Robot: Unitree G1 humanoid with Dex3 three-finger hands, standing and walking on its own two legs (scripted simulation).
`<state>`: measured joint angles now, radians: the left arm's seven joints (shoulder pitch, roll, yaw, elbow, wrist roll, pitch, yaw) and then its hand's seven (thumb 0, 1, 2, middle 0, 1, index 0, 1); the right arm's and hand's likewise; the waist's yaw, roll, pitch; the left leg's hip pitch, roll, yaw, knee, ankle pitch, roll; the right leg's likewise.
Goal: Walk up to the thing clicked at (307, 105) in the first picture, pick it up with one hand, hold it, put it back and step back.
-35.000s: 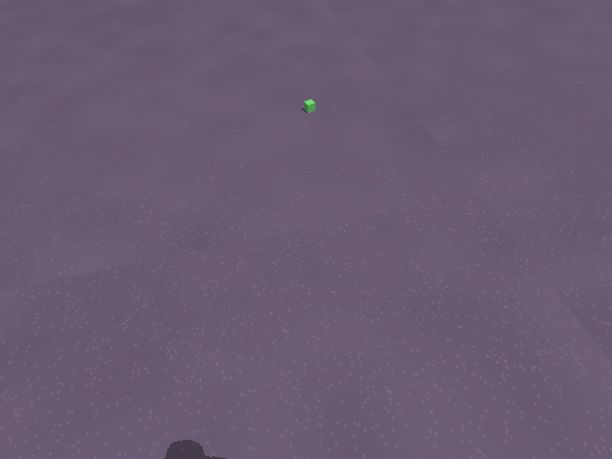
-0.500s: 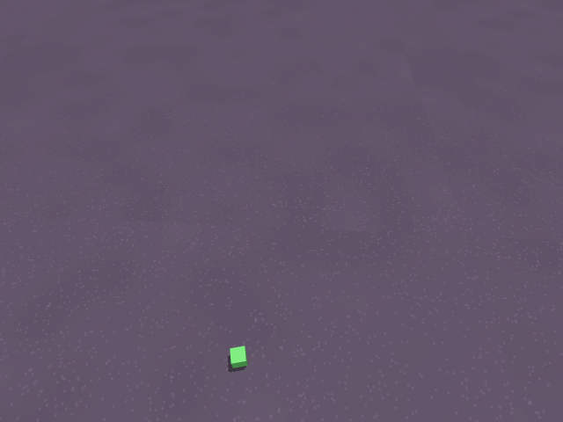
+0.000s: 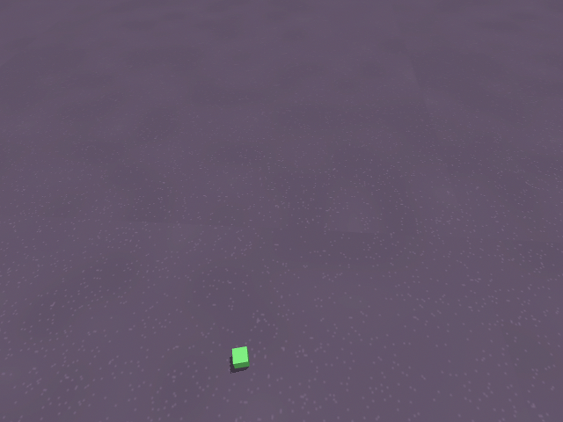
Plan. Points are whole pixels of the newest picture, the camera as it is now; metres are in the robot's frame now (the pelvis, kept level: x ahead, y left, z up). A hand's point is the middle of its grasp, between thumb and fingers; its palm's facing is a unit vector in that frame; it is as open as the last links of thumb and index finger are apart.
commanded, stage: stand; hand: left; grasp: from above
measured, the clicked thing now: (240, 357) +0.44 +0.20 -0.76
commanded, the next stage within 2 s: rise first in 0.70 s
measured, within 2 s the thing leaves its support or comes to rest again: neither
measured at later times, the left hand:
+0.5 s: hand out of the picture +0.08 +0.25 -0.16, palm faces -0.03 -0.94 -0.34, open 7.4 cm
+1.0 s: hand out of the picture +0.14 +0.25 -0.17, palm faces +0.00 -0.94 -0.34, open 8.4 cm
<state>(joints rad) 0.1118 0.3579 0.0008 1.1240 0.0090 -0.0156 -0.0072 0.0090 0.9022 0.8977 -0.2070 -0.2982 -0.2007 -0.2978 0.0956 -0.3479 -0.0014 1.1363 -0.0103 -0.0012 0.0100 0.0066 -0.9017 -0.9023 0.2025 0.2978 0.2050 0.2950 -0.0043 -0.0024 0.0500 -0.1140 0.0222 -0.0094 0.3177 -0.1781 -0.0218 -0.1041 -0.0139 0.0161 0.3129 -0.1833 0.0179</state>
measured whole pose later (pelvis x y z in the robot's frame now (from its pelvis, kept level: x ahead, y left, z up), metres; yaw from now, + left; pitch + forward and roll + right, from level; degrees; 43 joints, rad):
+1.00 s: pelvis -0.01 +0.00 -0.02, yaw +1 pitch +5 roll +0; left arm -0.05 0.34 0.13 1.07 0.09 -0.03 -0.02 0.01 0.62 0.88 -0.19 -0.59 -0.19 -0.58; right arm 0.20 -0.28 -0.02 0.84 0.02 -0.05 -0.02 0.01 -0.91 -0.90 0.20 0.30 0.20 0.29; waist -0.02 -0.01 0.03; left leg -0.39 0.03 -0.03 0.55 -0.26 -0.03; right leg -0.37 -0.01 0.00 0.54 -0.27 0.01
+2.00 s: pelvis -0.05 +0.01 -0.22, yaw +0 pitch +30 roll -2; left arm -0.04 0.38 0.08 0.61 0.62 0.05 0.14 0.00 -0.43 0.94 -0.05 -1.05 -0.04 -1.05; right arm 0.09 -0.28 -0.04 0.59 0.00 -0.19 0.03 0.01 -0.77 -0.87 0.20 0.30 0.21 0.30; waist -0.03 0.00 -0.19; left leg -1.54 0.01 -0.06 1.67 -0.67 -0.02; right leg -1.50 0.00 0.00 1.64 -0.67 0.03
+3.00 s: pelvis -0.10 +0.01 -0.42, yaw -5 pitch +35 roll -6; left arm -0.90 0.60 0.08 1.42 1.17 -0.09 0.42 0.00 -0.49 0.97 -0.09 -1.01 -0.10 -0.99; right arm 0.13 -0.23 0.01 0.77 -0.12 -0.07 0.11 0.00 -0.89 -0.90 0.20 0.30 0.20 0.29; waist -0.19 0.00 -0.10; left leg -2.24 0.00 -0.12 2.31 -0.68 -0.03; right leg -2.19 0.04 -0.02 2.25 -0.67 0.05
